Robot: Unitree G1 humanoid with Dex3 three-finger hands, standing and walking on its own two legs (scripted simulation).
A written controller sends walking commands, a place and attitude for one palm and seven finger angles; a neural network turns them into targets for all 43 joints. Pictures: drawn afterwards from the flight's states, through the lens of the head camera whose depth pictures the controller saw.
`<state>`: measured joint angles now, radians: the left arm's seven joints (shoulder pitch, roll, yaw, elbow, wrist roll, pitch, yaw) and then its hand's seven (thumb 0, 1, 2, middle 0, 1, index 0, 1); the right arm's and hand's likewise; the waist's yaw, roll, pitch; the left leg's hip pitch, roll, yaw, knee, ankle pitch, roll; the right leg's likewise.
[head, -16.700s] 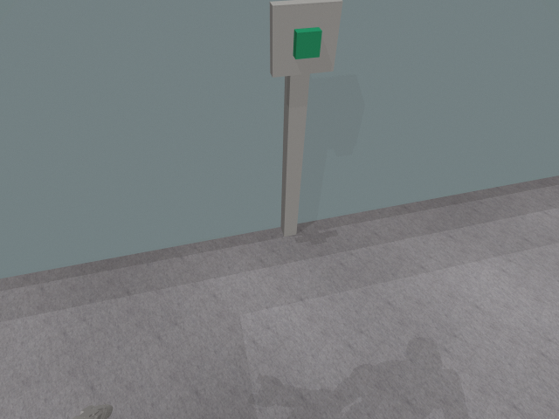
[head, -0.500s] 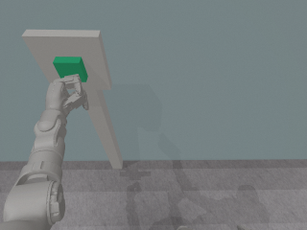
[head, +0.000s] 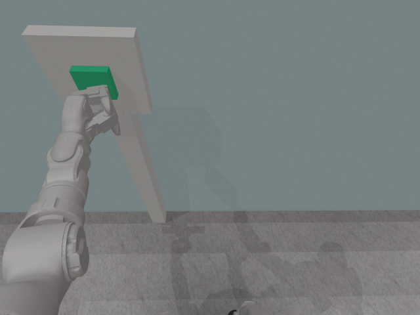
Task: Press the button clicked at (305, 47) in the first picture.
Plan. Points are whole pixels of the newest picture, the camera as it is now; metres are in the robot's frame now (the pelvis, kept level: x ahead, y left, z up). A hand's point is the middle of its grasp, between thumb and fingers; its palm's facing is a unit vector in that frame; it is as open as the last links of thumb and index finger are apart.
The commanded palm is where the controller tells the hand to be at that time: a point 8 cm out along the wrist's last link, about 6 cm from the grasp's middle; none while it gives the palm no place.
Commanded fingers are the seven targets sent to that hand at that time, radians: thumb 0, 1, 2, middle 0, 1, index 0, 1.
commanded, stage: press the button with the knuckle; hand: left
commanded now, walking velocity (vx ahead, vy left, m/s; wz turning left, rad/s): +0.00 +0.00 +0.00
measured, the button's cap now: (96, 80) +0.53 +0.21 +0.14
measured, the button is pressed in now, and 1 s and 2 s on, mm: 8 0 0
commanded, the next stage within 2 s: hold the button down briefly in 0.08 s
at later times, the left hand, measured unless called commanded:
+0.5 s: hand (114, 116) +0.47 +0.17 +0.10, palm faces +0.02 -1.00 -0.03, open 2.8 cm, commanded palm +0.46 +0.21 +0.11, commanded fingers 0.00 0.90 0.90 -1.30 -1.50 -1.30 -1.50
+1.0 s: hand (121, 125) +0.44 +0.16 +0.10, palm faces -0.02 -1.00 +0.00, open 3.1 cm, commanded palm +0.40 +0.22 +0.11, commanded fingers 0.00 0.90 0.90 -1.30 -1.50 -1.30 -1.50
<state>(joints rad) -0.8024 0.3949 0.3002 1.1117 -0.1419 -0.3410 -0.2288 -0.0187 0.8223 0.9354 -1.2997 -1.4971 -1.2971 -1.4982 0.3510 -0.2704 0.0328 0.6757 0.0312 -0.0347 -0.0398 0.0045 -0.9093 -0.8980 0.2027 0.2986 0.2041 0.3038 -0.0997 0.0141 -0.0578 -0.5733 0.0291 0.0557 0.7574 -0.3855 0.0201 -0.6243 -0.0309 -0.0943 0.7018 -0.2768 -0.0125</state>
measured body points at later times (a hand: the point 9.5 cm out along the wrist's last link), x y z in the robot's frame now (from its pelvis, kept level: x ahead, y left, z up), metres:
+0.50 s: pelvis -0.02 -0.01 -0.01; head +0.07 +0.00 +0.43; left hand +0.46 +0.23 +0.10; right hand +0.00 -0.28 -0.12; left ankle -0.01 +0.10 -0.71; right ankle +0.04 -0.12 -0.71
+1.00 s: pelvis +0.00 -0.01 +0.00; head +0.06 -0.02 +0.45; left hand +0.44 +0.21 +0.10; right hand +0.07 -0.27 -0.11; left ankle -0.01 +0.10 -0.71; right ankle +0.04 -0.12 -0.71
